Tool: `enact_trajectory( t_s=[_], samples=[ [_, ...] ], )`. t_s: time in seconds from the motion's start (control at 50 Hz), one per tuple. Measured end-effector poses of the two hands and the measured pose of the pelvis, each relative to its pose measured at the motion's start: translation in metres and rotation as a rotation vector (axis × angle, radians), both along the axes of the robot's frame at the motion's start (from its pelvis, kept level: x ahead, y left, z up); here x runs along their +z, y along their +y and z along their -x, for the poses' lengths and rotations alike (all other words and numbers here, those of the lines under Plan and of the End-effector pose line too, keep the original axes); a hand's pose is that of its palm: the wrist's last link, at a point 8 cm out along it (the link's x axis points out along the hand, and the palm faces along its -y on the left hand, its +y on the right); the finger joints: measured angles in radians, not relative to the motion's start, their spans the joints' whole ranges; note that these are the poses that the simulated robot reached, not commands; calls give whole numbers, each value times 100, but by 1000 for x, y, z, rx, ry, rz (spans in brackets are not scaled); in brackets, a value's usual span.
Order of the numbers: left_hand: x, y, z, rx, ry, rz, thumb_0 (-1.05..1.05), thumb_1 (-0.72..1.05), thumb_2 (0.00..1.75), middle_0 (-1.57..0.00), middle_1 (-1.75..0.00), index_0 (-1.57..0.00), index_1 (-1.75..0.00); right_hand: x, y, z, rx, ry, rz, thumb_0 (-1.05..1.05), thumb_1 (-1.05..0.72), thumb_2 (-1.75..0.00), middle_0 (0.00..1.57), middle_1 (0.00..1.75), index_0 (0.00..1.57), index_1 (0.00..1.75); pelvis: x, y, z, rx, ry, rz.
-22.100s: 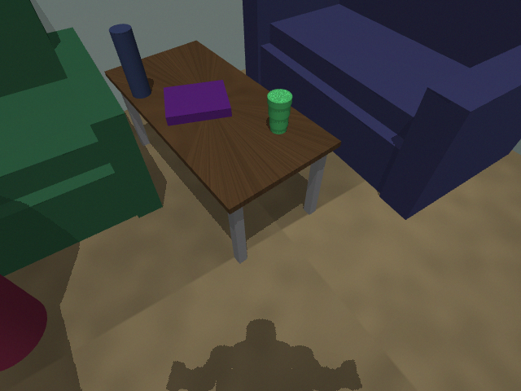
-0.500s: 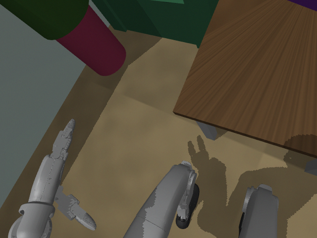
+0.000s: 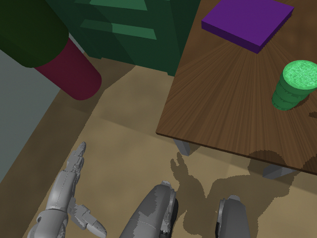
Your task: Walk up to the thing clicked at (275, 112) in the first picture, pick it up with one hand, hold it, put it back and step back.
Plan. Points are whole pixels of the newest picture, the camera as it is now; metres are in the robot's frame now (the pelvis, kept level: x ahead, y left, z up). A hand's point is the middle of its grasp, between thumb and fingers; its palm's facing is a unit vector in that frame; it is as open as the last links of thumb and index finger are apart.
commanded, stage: home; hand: right
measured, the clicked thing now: (291, 89) +0.56 -0.24 -0.13
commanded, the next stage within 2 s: none
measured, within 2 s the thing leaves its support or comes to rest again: neither
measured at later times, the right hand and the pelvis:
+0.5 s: hand out of the picture +0.38 -0.32 +0.02, palm faces +0.30 +0.90 -0.32, open 17.1 cm; pelvis +0.04 -0.02 +0.06, yaw -2 degrees
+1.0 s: hand out of the picture +0.18 -0.18 +0.01, palm faces +0.19 +0.95 -0.24, open 17.5 cm; pelvis +0.03 +0.01 +0.08, yaw -4 degrees
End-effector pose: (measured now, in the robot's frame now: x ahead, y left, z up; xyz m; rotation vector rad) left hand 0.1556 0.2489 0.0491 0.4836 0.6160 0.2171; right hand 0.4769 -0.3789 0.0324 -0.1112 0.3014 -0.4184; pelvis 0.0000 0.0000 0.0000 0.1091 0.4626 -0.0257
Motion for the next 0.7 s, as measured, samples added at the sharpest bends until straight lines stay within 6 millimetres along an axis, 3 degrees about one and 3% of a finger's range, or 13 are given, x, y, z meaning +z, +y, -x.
enact_trajectory(
  t_s=[0.16,0.22,0.28,0.34,0.4,0.56,0.7],
  samples=[
    [5,15,-3,50,89,1,-1,-29,26,-12,-13,-11,-13,36,-35,21,-134,81,29,-1,48,-8,6,7,6,6,25,-6,-9,-3,-47,6],
    [2,2,-14,21,88,48,-1,-11,36,-13,-16,-12,-16,43,-39,31,-139,105,41,-1,48,-9,6,7,6,6,32,-8,-13,-4,-64,10],
    [-2,-26,-27,-37,71,140,-1,7,45,-13,-18,-13,-18,42,-35,46,-117,148,57,-1,48,-9,6,7,6,7,40,-10,-18,-9,-84,15],
    [-5,-53,-35,-83,59,244,-1,24,53,-15,-20,-14,-20,36,-25,66,-81,201,71,-1,46,-10,6,7,6,7,48,-12,-24,-15,-109,22],
    [-7,-65,-38,-92,69,296,-1,40,62,-17,-23,-16,-22,27,-11,88,-44,248,73,-1,46,-10,6,7,6,7,54,-15,-29,-20,-138,31],
    [-4,-45,-42,-27,110,245,0,71,79,-19,-27,-19,-27,12,38,147,44,269,46,-1,48,-10,6,7,6,7,70,-17,-39,-22,-222,54],
    [0,-47,-52,-24,71,272,0,83,86,-20,-29,-20,-29,14,80,198,88,262,4,-1,49,-9,6,7,6,7,79,-10,-43,-26,-282,71]
  ],
)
